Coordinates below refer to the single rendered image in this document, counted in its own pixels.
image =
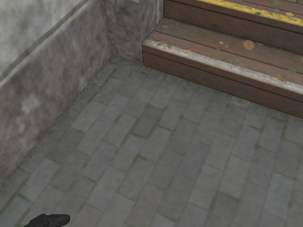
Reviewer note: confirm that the robot left hand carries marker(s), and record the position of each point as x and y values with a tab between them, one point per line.
54	220

